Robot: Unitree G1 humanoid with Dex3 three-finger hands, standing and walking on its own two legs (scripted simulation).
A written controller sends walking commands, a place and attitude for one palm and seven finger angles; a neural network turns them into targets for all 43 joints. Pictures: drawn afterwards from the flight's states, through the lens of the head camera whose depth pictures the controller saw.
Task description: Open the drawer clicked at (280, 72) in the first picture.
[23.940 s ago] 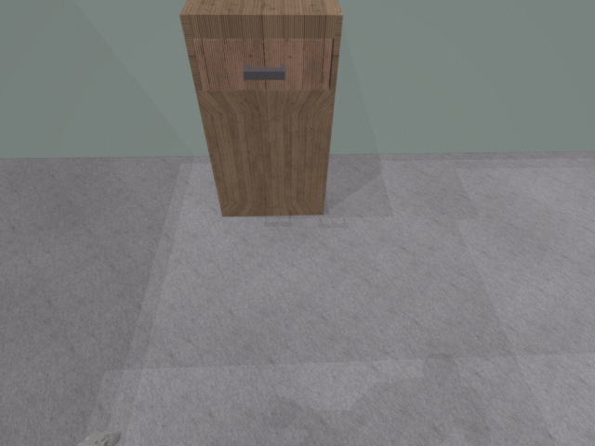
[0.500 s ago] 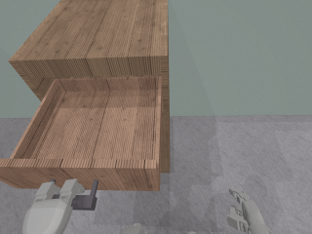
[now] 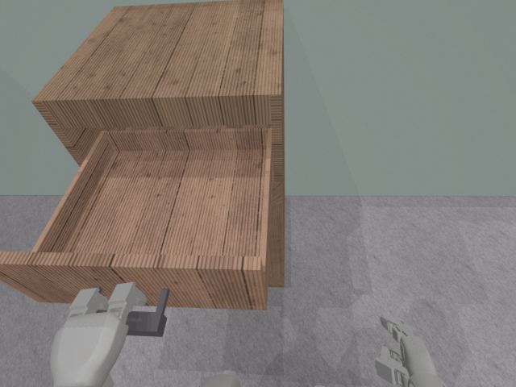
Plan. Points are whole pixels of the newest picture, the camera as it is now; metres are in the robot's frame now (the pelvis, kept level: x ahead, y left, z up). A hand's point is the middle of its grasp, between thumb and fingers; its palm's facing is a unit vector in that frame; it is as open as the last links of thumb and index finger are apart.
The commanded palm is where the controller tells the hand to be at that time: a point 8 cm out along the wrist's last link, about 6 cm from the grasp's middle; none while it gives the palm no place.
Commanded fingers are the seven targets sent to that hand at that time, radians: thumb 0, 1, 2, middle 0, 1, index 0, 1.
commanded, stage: lift the hand off the handle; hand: left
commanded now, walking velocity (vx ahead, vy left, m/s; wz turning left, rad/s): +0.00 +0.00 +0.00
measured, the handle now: (125, 308) +0.23 +0.24 +0.00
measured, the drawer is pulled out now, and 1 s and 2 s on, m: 0.30 0.30 0.30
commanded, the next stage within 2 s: draw the hand back to the body in 1.16 s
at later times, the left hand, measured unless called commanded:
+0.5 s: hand (84, 328) +0.18 +0.25 +0.06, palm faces +0.02 -0.13 -0.99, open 13.7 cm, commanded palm +0.16 +0.25 +0.13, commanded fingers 0.00 -0.50 0.30 -0.30 -1.20 -0.30 -1.20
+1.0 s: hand (51, 303) +0.19 +0.25 +0.14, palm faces +0.09 -0.16 -0.98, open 13.8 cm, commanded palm +0.16 +0.25 +0.20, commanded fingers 0.00 -0.50 0.30 -0.30 -1.20 -0.30 -1.20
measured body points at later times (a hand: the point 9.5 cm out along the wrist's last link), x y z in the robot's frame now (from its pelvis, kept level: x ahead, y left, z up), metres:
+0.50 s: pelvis +0.02 +0.02 +0.03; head +0.03 -0.02 +0.48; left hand +0.17 +0.25 +0.12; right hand +0.23 -0.20 -0.06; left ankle +0.03 +0.14 -0.68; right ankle +0.00 -0.07 -0.68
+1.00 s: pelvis +0.03 +0.04 +0.04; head +0.02 +0.00 +0.49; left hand +0.18 +0.26 +0.19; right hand +0.25 -0.16 -0.03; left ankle +0.03 +0.14 -0.68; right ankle +0.00 -0.07 -0.68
